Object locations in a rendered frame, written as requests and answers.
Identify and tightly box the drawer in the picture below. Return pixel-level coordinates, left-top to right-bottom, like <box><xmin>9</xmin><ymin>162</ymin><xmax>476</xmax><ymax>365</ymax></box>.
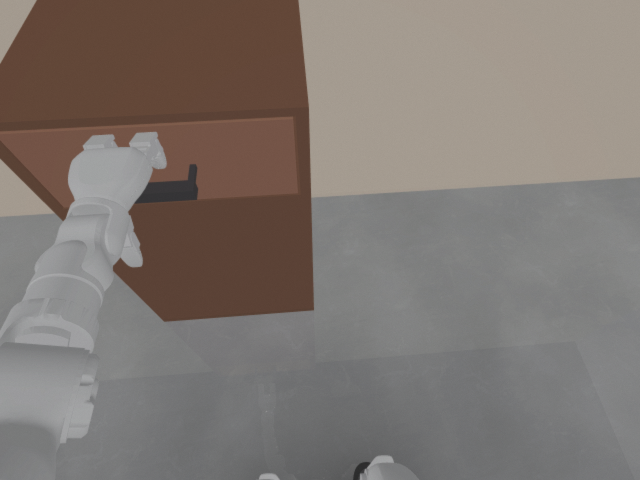
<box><xmin>0</xmin><ymin>117</ymin><xmax>298</xmax><ymax>208</ymax></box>

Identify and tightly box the handle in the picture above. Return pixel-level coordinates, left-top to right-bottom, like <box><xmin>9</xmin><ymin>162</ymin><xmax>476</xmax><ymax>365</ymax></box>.
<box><xmin>134</xmin><ymin>164</ymin><xmax>198</xmax><ymax>204</ymax></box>

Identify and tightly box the robot left upper arm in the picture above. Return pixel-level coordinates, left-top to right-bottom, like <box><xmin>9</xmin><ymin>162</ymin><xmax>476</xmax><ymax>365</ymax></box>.
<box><xmin>0</xmin><ymin>342</ymin><xmax>100</xmax><ymax>480</ymax></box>

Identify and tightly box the cabinet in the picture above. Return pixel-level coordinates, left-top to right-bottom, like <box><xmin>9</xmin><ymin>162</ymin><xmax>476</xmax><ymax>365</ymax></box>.
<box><xmin>0</xmin><ymin>0</ymin><xmax>314</xmax><ymax>322</ymax></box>

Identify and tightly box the robot left forearm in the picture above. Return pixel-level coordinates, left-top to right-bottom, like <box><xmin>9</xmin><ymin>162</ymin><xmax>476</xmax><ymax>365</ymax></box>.
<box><xmin>0</xmin><ymin>197</ymin><xmax>130</xmax><ymax>354</ymax></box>

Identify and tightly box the robot left hand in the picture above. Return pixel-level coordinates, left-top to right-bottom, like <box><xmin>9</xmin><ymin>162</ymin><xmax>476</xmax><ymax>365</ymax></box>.
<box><xmin>68</xmin><ymin>132</ymin><xmax>167</xmax><ymax>267</ymax></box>

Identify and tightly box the robot right shin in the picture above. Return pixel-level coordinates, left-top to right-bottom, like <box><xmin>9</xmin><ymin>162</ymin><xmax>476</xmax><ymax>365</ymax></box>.
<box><xmin>367</xmin><ymin>455</ymin><xmax>394</xmax><ymax>469</ymax></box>

